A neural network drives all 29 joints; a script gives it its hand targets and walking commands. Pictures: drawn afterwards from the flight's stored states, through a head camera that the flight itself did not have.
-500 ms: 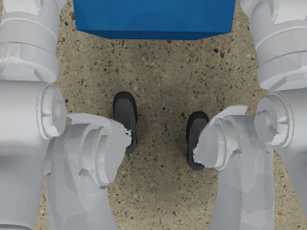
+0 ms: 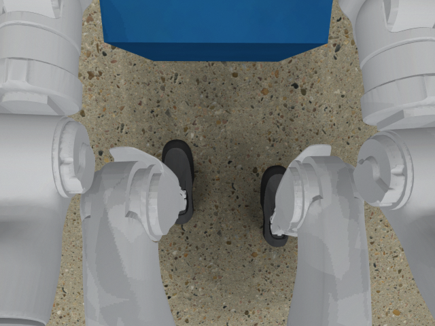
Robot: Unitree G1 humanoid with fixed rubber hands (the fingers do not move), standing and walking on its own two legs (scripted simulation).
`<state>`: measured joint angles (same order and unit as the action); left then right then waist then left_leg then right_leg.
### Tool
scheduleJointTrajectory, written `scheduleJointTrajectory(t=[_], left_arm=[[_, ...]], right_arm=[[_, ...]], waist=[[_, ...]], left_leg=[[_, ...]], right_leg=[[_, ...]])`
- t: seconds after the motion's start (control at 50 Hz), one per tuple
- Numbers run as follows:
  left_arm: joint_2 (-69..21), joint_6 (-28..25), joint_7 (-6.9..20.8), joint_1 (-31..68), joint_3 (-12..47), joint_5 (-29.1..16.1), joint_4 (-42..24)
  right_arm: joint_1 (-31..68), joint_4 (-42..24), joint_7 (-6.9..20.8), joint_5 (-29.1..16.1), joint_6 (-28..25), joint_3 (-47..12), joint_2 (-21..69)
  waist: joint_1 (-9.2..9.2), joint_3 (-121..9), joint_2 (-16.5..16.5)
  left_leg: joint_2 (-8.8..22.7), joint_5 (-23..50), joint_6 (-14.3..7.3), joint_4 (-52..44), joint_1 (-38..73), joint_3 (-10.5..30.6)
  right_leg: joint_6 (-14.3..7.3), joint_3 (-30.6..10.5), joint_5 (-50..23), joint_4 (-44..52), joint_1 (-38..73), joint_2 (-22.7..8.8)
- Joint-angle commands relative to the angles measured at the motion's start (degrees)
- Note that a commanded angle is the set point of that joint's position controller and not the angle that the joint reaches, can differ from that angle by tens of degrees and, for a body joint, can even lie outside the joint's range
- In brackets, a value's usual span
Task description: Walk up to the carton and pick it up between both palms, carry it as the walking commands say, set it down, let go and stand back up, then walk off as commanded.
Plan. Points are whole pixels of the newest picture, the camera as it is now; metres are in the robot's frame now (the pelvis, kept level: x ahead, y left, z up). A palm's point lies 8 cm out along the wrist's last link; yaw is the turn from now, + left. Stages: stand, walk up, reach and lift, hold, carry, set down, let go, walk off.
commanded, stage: reach and lift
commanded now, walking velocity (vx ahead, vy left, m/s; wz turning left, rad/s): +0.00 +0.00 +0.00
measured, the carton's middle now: out of the picture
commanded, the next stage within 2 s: none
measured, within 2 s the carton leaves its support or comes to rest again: neither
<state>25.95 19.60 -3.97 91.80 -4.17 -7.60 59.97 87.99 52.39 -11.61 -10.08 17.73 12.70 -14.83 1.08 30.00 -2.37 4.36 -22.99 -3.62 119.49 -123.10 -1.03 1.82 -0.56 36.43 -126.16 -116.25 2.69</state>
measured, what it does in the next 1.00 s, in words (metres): rises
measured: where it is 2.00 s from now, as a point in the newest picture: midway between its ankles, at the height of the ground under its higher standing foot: (228, 207)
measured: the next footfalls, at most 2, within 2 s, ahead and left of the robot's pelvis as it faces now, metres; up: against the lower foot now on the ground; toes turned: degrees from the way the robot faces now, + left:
none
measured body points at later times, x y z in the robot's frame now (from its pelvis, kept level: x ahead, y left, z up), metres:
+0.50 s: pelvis -0.01 +0.00 +0.04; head +0.34 +0.03 +0.31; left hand +0.58 +0.21 -0.07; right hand +0.57 -0.13 -0.06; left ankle +0.17 +0.12 -0.35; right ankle +0.11 -0.12 -0.35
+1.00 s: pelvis -0.01 +0.01 +0.09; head +0.32 +0.04 +0.38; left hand +0.56 +0.20 +0.00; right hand +0.55 -0.13 +0.01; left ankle +0.17 +0.11 -0.35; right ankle +0.12 -0.13 -0.35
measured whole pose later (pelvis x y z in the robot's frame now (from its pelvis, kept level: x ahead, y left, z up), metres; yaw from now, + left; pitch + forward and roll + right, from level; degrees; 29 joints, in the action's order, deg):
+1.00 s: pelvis -0.01 +0.01 +0.09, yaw -1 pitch +20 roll -2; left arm 19.0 27.7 -3.3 81.5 -11.6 1.6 44.9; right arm 76.6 37.5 -8.8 -2.2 24.5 20.9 -9.6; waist 1.5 29.9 -2.5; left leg 1.8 -23.2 -2.6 105.4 -102.7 0.0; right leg 2.7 -1.7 34.0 -109.9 -96.4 4.7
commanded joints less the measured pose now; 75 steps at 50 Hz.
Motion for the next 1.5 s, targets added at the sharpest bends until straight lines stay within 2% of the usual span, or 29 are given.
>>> scheduleJointTrajectory(t=[0.0, 0.1, 0.12, 0.16, 0.22, 0.24, 0.36, 0.4, 0.42, 0.48, 0.5, 0.58, 0.62, 0.64, 0.7, 0.72, 0.76, 0.78, 0.84, 0.9, 0.94, 1.04, 1.12, 1.18, 1.22, 1.26, 1.32, 1.4, 1.48], left_arm=[[-63.89, -3.0, 17.47, 40.92, 10.78, -7.43, -24.01], [-65.41, -2.13, 17.12, 39.37, 9.79, -6.58, -23.61], [-66.58, -1.99, 17.18, 39.89, 10.27, -7.39, -26.06], [-67.14, -1.62, 16.93, 39.13, 9.46, -6.62, -26.21], [-69.55, -0.61, 17.1, 34.45, 7.72, -4.97, -21.27], [-70.65, -0.54, 16.95, 36.11, 9.2, -6.47, -26.02], [-71.53, 0.53, 16.46, 32.46, 6.84, -3.44, -24.39], [-72.69, 0.98, 16.44, 32.76, 8.1, -4.38, -27.02], [-72.55, 1.19, 16.65, 32.23, 6.48, -3.4, -24.15], [-73.03, 1.57, 16.19, 33.9, 8.4, -4.09, -29.73], [-73.28, 1.78, 16.06, 32.42, 7.53, -3.34, -27.43], [-74.51, 2.47, 16.22, 31.08, 8.32, -3.25, -28.01], [-73.59, 2.64, 15.77, 31.25, 7.62, -2.81, -27.18], [-74.38, 2.69, 15.69, 31.68, 8.7, -3.42, -30.57], [-75.74, 3.39, 15.65, 27.61, 8.71, -2.41, -28.21], [-76.21, 3.22, 15.55, 28.0, 10.54, -3.36, -31.8], [-74.82, 3.24, 15.58, 28.91, 9.53, -2.57, -29.24], [-75.7, 3.36, 15.46, 28.69, 11.73, -3.55, -33.56], [-77.1, 3.8, 15.23, 27.24, 12.34, -3.62, -33.22], [-76.98, 3.84, 15.34, 25.77, 11.22, -2.16, -30.04], [-77.5, 3.93, 15.1, 28.6, 13.96, -3.86, -34.24], [-78.25, 4.13, 15.43, 24.21, 11.35, -1.77, -29.38], [-78.95, 4.08, 15.28, 24.83, 13.69, -2.79, -34.13], [-79.29, 4.18, 15.08, 24.01, 14.37, -3.13, -34.42], [-79.83, 4.66, 14.91, 24.97, 14.55, -3.43, -33.5], [-80.01, 4.69, 14.97, 22.46, 15.02, -3.17, -34.49], [-80.5, 4.72, 15.28, 22.17, 14.43, -3.23, -32.38], [-81.93, 4.88, 15.36, 21.73, 16.35, -3.32, -35.27], [-80.94, 4.85, 15.34, 20.47, 15.96, -3.13, -35.26]], right_arm=[[46.42, -23.13, 19.99, -3.37, -0.69, -18.83, 62.9], [44.44, -21.78, 20.41, -2.49, 0.2, -17.78, 64.59], [44.52, -22.95, 20.25, -2.38, 0.33, -18.52, 64.85], [44.37, -22.35, 20.28, -2.65, 0.93, -18.67, 66.44], [43.37, -21.73, 20.69, -1.23, 1.34, -17.17, 65.64], [44.76, -26.79, 20.59, -2.0, 1.4, -18.96, 66.14], [42.89, -23.99, 20.95, -1.37, 2.71, -18.24, 68.41], [41.88, -25.94, 20.6, -1.35, 3.19, -19.26, 69.07], [41.29, -24.03, 20.76, -0.34, 3.56, -18.38, 69.08], [43.14, -29.1, 20.88, -1.68, 3.74, -20.51, 69.73], [40.81, -24.95, 21.08, -0.73, 4.22, -19.34, 70.3], [41.23, -27.15, 21.27, -0.11, 4.3, -19.77, 69.53], [39.63, -25.51, 21.2, 0.27, 4.85, -19.74, 70.15], [40.61, -29.14, 21.21, -0.6, 4.75, -21.6, 70.75], [37.78, -26.57, 21.28, 0.59, 4.86, -20.33, 70.4], [38.46, -31.13, 21.16, -0.23, 4.66, -22.26, 70.84], [36.22, -25.92, 21.3, 1.45, 5.06, -19.93, 69.79], [37.74, -30.43, 21.25, 0.01, 5.07, -22.19, 71.04], [37.22, -30.88, 21.46, -0.04, 5.23, -23.18, 71.05], [33.54, -25.37, 21.75, 2.03, 5.69, -20.59, 71.25], [35.68, -29.83, 21.78, 0.38, 5.67, -22.7, 70.81], [32.82, -26.04, 21.81, 1.53, 5.89, -21.27, 72.33], [32.6, -29.18, 21.97, 0.71, 5.99, -23.45, 73.04], [33.91, -31.31, 21.91, 0.24, 5.82, -24.75, 72.41], [30.76, -27.32, 22.11, 1.39, 6.47, -22.68, 72.19], [32.25, -30.92, 22.1, 0.34, 5.86, -24.57, 71.81], [32.05, -29.6, 22.27, 0.67, 6.27, -24.67, 72.78], [29.63, -30.15, 22.65, 0.94, 6.2, -24.65, 73.1], [29.34, -29.64, 22.67, 0.3, 6.53, -25.88, 73.72]], waist=[[3.04, -120.53, -0.13], [3.35, -121.16, -0.46], [1.89, -125.62, -0.76], [2.97, -126.06, -0.25], [2.56, -122.62, 0.07], [1.87, -131.11, -0.3], [3.83, -128.5, 0.37], [2.61, -133.27, -0.84], [2.95, -128.43, -1.34], [3.79, -137.02, -0.83], [3.84, -132.84, -0.27], [2.51, -135.44, -0.32], [3.27, -133.3, -1.38], [3.72, -138.82, -0.71], [2.3, -136.31, 0.77], [2.6, -142.5, 0.34], [1.76, -134.92, 0.89], [2.2, -142.38, 0.91], [2.37, -142.45, 1.3], [1.38, -135.15, 1.5], [0.99, -142.18, 2.68], [2.3, -135.13, 2.0], [2.19, -141.0, 1.41], [2.0, -141.35, 1.69], [0.6, -138.34, 1.79], [1.98, -140.73, 3.13], [1.66, -138.33, 0.82], [0.81, -140.33, 2.87], [2.24, -138.37, 2.12]], left_leg=[[-8.52, 15.09, 2.12, -7.25, 62.06, -1.62], [-9.07, 13.69, 2.04, -8.66, 63.13, -1.01], [-9.11, 16.52, 1.99, -8.04, 65.48, -0.59], [-9.49, 16.55, 1.89, -8.9, 65.41, -0.98], [-9.55, 14.29, 1.75, -9.7, 63.48, -0.79], [-10.08, 16.6, 1.84, -9.81, 68.45, -0.37], [-10.45, 15.94, 1.74, -11.7, 66.71, -1.24], [-10.72, 16.67, 1.83, -12.38, 69.61, -0.31], [-10.64, 13.58, 1.55, -13.4, 66.8, -0.51], [-11.14, 17.21, 1.8, -14.32, 72.02, 0.06], [-10.97, 14.12, 1.9, -15.08, 70.54, -0.21], [-11.16, 14.43, 2.1, -16.54, 72.53, 0.43], [-11.19, 12.15, 1.73, -17.97, 72.26, 0.97], [-11.43, 15.41, 1.91, -17.75, 75.61, 0.64], [-11.43, 14.85, 2.34, -19.02, 76.24, 1.58], [-11.71, 19.68, 2.43, -19.01, 79.95, 1.27], [-11.39, 14.28, 2.4, -19.69, 75.37, 1.33], [-11.73, 17.25, 2.58, -20.13, 80.81, 1.74], [-11.88, 18.15, 2.79, -21.02, 82.47, 1.37], [-11.59, 14.34, 2.82, -22.71, 80.12, 2.13], [-11.93, 16.54, 3.14, -23.42, 85.21, 2.66], [-11.98, 13.98, 2.8, -25.65, 82.31, 1.89], [-12.17, 17.44, 2.96, -27.09, 86.65, 2.19], [-12.14, 16.24, 2.87, -28.05, 88.38, 2.71], [-11.88, 13.83, 3.31, -29.09, 88.83, 3.82], [-12.32, 15.9, 3.36, -29.46, 91.13, 3.21], [-12.17, 13.48, 2.94, -31.26, 90.01, 3.59], [-11.98, 14.0, 3.57, -32.71, 92.58, 3.54], [-12.17, 13.57, 3.31, -34.55, 94.09, 3.61]], right_leg=[[-0.85, 6.24, -13.97, 17.04, 25.58, 6.54], [-0.77, 6.51, -12.39, 17.46, 23.47, 6.91], [-0.71, 6.77, -14.61, 17.37, 25.76, 6.85], [-0.59, 6.87, -14.08, 17.99, 25.3, 7.21], [-0.86, 6.37, -11.62, 19.23, 22.8, 7.32], [-0.79, 6.53, -14.39, 19.27, 27.45, 7.3], [-0.81, 5.98, -12.44, 21.69, 24.89, 7.85], [-0.76, 5.89, -13.53, 22.29, 27.45, 7.83], [-0.85, 5.61, -10.48, 23.29, 25.33, 7.96], [-0.73, 5.39, -14.55, 23.52, 30.02, 8.14], [-0.8, 5.28, -11.32, 24.4, 27.65, 8.09], [-0.98, 5.3, -12.62, 25.95, 29.4, 8.22], [-0.91, 5.09, -10.38, 26.77, 28.98, 8.36], [-0.96, 4.67, -13.11, 27.14, 31.64, 8.53], [-1.17, 5.36, -12.81, 27.96, 29.64, 8.63], [-1.14, 5.17, -17.06, 28.4, 33.64, 8.96], [-1.45, 4.5, -12.26, 29.35, 30.29, 8.53], [-1.28, 4.66, -15.36, 29.38, 34.28, 8.82], [-1.27, 4.67, -15.24, 30.73, 34.86, 8.8], [-1.49, 4.31, -12.43, 32.3, 31.96, 8.63], [-1.47, 4.28, -15.04, 32.22, 34.77, 8.99], [-1.32, 3.62, -11.96, 34.84, 35.02, 8.67], [-1.2, 3.54, -15.82, 36.21, 39.61, 9.08], [-1.23, 3.09, -14.75, 37.41, 40.71, 8.92], [-1.73, 3.06, -12.97, 38.14, 38.57, 8.85], [-1.68, 2.97, -14.6, 38.57, 40.5, 9.01], [-1.29, 2.63, -12.9, 40.29, 41.73, 8.66], [-1.73, 2.47, -14.46, 41.83, 44.52, 8.64], [-1.56, 1.84, -13.81, 43.9, 45.72, 8.56]])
